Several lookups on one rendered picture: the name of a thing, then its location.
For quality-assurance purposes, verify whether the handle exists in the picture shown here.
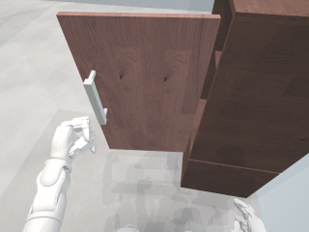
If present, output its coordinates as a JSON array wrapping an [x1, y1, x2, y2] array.
[[83, 71, 108, 125]]

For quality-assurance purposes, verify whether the cupboard door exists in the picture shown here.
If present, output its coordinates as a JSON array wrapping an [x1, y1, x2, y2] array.
[[56, 12, 221, 153]]

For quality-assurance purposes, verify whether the right robot hand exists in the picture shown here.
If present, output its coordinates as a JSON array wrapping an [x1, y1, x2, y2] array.
[[231, 198, 267, 232]]

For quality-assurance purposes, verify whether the left robot hand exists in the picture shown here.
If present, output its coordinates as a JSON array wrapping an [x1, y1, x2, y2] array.
[[50, 116, 97, 164]]

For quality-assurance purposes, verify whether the robot left forearm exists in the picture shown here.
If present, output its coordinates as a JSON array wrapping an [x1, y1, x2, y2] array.
[[22, 158, 72, 232]]

